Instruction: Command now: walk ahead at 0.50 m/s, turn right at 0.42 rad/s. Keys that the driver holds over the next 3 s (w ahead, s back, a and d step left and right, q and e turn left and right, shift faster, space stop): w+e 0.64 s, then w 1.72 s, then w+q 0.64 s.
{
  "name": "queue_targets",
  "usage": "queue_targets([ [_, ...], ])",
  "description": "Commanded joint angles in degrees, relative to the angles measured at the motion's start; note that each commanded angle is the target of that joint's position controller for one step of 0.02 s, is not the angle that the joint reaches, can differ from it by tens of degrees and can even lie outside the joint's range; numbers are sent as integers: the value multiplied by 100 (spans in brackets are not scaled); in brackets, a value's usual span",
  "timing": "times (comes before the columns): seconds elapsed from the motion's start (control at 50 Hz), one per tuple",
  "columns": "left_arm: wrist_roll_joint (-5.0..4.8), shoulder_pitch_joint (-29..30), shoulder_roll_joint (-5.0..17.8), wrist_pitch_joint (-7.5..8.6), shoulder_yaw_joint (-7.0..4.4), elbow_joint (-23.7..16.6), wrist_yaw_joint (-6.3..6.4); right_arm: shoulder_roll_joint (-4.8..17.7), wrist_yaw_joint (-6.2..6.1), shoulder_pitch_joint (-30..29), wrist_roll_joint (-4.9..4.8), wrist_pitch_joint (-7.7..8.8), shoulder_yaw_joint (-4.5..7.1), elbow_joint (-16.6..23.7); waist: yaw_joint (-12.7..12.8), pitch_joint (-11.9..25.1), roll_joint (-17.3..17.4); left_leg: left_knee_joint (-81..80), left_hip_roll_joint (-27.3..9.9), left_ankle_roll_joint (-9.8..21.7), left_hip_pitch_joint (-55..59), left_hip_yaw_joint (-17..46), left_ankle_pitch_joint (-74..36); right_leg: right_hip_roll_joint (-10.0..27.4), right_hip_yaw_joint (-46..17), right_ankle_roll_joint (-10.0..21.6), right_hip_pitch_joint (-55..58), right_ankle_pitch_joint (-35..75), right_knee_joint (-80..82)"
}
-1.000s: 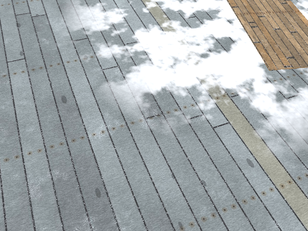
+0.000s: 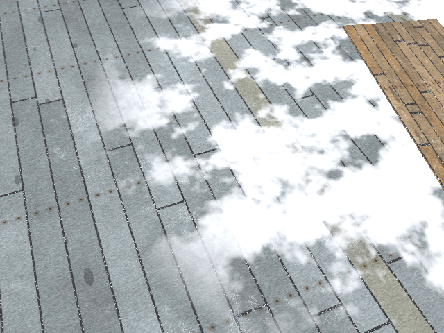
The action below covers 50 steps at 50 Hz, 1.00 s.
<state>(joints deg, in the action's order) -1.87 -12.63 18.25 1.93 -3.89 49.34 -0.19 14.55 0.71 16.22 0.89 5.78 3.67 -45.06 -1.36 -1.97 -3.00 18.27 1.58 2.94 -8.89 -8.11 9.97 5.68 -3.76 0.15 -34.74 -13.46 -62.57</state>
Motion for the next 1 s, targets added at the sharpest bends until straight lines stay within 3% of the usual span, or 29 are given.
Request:
queue_targets([
  [0.02,38,-78,151,-34,-56,-333,-12,727,-71,-332,30,135,188,278,179,-18,647,-1164,-1626,788,165,779,-1196,234,-314,-91,-487,789,464],
  [0.1,82,620,12,31,18,-577,-166,910,-151,-202,-15,67,236,143,-59,-213,514,-1240,-1522,639,329,67,-1342,125,137,-32,-311,1743,1799],
  [0.16,83,1147,-24,38,58,-853,-260,1030,-178,110,-91,-40,289,-32,-258,-382,438,-1082,-1702,606,908,-153,-1575,62,366,110,-495,1629,2344],
  [0.2,76,1323,25,33,47,-1023,-322,1103,-182,199,-156,-136,324,-114,-257,-401,492,-801,-1826,543,1356,-259,-2082,-23,525,247,-573,1223,2544],
  [0.26,51,894,291,-5,-100,-1099,-358,1335,-231,43,-221,-280,386,-87,140,69,795,331,-1840,355,1654,-465,-4745,-539,1004,576,347,342,2559],
  [0.28,26,273,502,-19,-225,-980,-339,1388,-244,-43,-237,-335,392,-63,507,415,826,1228,-1744,255,1517,-543,-5276,-785,1116,740,1153,215,2655],
  [0.3,19,-678,840,-39,-424,-742,-259,1331,-258,-118,-252,-345,352,-33,1015,898,677,2539,-1500,35,849,-659,-4778,-974,993,973,2628,567,3076],
  [0.32,8,-1255,1405,-108,-575,-609,-124,845,-250,85,-21,-273,186,94,986,1340,-435,4425,-1084,-250,-813,-625,-1282,102,-738,1352,4265,904,3097],
  [0.34,21,-912,1686,-24,-571,-833,-153,347,-172,394,-21,-68,9,391,415,2127,-1268,6192,184,-533,-2963,520,2489,1285,-4183,2586,5759,-463,4128],
  [0.36,51,-977,1151,49,-417,-890,-202,902,-82,-320,-250,148,104,461,856,2059,-334,6357,-125,-372,-3602,1414,2246,1308,-4168,2312,5702,-734,4675],
  [0.38,71,-803,905,124,-352,-865,-199,962,-49,-675,-384,251,115,592,788,1289,-158,6048,-360,-222,-3827,1341,1748,1130,-3332,2081,5047,-463,4692],
  [0.4,61,-428,736,169,-297,-908,-200,898,-95,-680,-282,283,106,525,480,768,362,5497,-629,-204,-3556,1326,1313,860,-2656,1866,4135,160,4682],
  [0.42,79,-99,523,184,-238,-981,-172,974,-135,-644,-121,252,158,463,280,568,318,5005,-793,-253,-3152,1332,1059,649,-2162,1753,3479,746,4724],
  [0.44,148,54,457,185,-201,-1083,-137,988,-127,-537,-73,182,182,434,125,485,181,4826,-871,-302,-2793,1351,878,508,-1929,1721,3039,1131,4840],
  [0.5,122,-50,622,206,-245,-1094,-36,785,-131,-574,0,20,149,493,45,367,176,4079,-825,-568,-2598,1177,509,323,-1447,1743,2442,1967,5008],
  [0.54,101,-228,749,190,-282,-1053,45,663,-137,-1005,8,-11,97,641,170,224,130,3263,-714,-708,-2676,1108,-177,142,-1178,1611,2256,2032,5020],
  [0.6,65,-444,758,124,-290,-1009,101,502,-73,-1617,-30,29,17,792,433,161,-84,1914,-418,-736,-2260,1053,-1286,-152,-951,1310,2046,1465,4906],
  [0.68,40,-817,684,75,-273,-860,120,640,53,-1999,-129,118,31,915,618,146,-207,1157,-279,-613,-2043,1147,-1605,103,-1344,1198,2471,929,4588],
  [0.74,89,-905,643,45,-264,-773,144,804,119,-1804,-116,196,88,881,492,130,-377,966,-299,-337,-1922,1151,-1013,410,-1684,1100,3045,1266,4164],
  [0.76,98,-840,645,30,-264,-775,138,862,108,-1526,-106,218,124,812,320,188,-453,834,-236,-205,-1579,1034,-827,391,-1684,1033,3107,1728,3921],
  [0.78,111,-781,533,28,-220,-804,121,1011,76,-993,-62,243,209,662,44,495,-394,676,-186,-17,-792,940,-845,118,-1516,901,3078,2423,3305],
  [0.8,174,-752,323,36,-119,-901,102,1250,46,-174,24,261,277,565,-334,1273,-76,923,-860,348,619,1587,-890,-183,-1216,710,2520,2036,1978],
  [0.82,52,-1584,-16,103,-17,-924,103,1760,52,588,71,200,429,352,-197,2139,1457,688,-2054,1321,2745,3970,123,-1055,-537,209,523,123,-133],
  [0.84,1,-1610,211,154,-7,-878,102,1386,123,778,-110,167,350,202,-271,2059,1911,-108,-2393,1461,2949,5424,1562,-1077,-701,145,-518,-1948,-931],
  [0.86,-38,-976,633,166,-111,-951,88,1010,109,444,-187,140,235,255,-371,1145,1217,-222,-2240,1204,2259,4805,2136,-762,-783,174,-957,-1570,-1280],
  [0.88,12,-465,643,171,-102,-1076,90,883,90,70,-125,86,173,336,-307,641,756,-295,-2000,1019,1495,4041,1740,-515,-499,193,-903,-1149,-1176],
  [0.9,106,-179,575,196,-102,-1168,75,770,87,-167,-73,51,121,326,-183,226,592,-454,-1775,998,806,3513,1139,-329,-363,193,-826,-837,-800],
  [0.94,128,-293,399,190,-103,-1134,40,611,71,-321,-18,69,48,302,67,164,834,-677,-1443,911,215,2875,259,-53,-261,173,-302,-469,-229],
  [1.0,154,-167,149,166,-25,-1192,33,808,42,-188,-103,100,88,170,90,151,849,-931,-1393,1058,52,2322,-583,51,-43,38,-317,-177,500],
])
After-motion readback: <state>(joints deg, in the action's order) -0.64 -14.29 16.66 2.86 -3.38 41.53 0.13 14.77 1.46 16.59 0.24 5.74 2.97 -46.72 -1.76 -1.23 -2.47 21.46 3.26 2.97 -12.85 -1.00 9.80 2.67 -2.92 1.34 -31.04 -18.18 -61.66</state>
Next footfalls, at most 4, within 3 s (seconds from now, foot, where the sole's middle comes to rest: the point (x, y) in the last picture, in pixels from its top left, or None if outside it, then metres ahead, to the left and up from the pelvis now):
0.30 right None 0.32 -0.15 -0.78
0.80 left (239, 276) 0.67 -0.06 -0.78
1.30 right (340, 239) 0.80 -0.41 -0.78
1.82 left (302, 157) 1.17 -0.34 -0.78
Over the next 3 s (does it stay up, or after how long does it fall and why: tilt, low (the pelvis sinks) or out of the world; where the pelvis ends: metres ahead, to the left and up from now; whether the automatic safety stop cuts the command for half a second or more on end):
stays up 1.55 -0.63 -0.02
